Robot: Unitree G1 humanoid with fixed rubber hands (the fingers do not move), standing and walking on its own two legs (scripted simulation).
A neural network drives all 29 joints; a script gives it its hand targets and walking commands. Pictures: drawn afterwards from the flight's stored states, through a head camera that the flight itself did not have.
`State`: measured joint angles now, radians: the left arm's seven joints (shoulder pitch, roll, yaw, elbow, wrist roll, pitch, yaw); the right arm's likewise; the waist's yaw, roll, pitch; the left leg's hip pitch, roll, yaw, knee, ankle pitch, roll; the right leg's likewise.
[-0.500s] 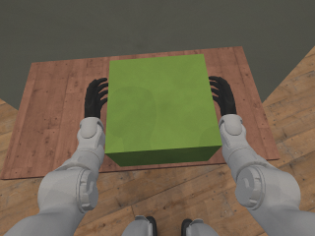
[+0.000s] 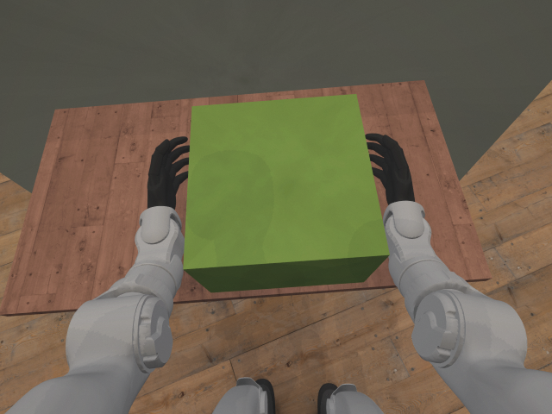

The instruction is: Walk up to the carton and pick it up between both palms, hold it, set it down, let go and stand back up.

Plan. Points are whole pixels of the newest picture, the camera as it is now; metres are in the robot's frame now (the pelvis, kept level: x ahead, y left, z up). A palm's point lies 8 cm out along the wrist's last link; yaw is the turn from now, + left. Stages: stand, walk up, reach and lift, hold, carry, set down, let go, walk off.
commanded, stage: reach and lift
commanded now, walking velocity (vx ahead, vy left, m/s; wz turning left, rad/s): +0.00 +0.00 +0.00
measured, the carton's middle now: (280, 197) +0.43 +0.02 -0.04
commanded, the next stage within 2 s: none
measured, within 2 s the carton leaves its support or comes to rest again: leaves its support in 1.24 s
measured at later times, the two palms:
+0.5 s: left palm (162, 197) +0.41 +0.19 +0.01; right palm (400, 195) +0.41 -0.15 +0.00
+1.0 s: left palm (166, 210) +0.39 +0.18 +0.01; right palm (406, 212) +0.39 -0.16 +0.00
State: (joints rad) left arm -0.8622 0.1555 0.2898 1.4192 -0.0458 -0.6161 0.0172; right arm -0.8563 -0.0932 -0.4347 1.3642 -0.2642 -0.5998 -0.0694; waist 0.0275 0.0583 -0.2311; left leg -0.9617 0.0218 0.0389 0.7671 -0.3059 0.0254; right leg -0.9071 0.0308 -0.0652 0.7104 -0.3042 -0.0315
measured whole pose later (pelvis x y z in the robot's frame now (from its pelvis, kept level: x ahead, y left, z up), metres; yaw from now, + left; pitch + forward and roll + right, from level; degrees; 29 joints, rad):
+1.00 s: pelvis -0.02 +0.00 +0.00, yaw +0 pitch +27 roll -2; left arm -0.84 0.15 0.13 1.45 -0.05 -0.68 0.12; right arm -0.79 -0.11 -0.35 1.42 -0.19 -0.71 -0.11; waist 0.03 0.04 -0.25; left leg -0.96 0.02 0.04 0.77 -0.28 0.03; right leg -0.91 0.03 -0.07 0.71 -0.28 -0.03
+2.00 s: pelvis -0.06 -0.03 +0.01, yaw +2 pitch +10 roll +1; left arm -0.83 0.19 0.08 1.12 -0.16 0.04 0.11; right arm -0.75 -0.11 -0.14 0.91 0.11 0.18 -0.12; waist 0.03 -0.04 -0.29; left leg -0.63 -0.01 0.04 0.65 -0.19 0.01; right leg -0.63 0.01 -0.07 0.71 -0.26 -0.04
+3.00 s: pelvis -0.05 -0.03 +0.04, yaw +2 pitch +2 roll +1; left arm -0.78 0.17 0.24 0.76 -0.08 0.39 0.07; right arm -0.71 -0.08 -0.15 0.69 0.12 0.37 -0.16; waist 0.03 -0.01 -0.17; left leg -0.33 -0.02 0.03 0.43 -0.13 0.00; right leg -0.34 0.01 -0.07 0.52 -0.21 -0.04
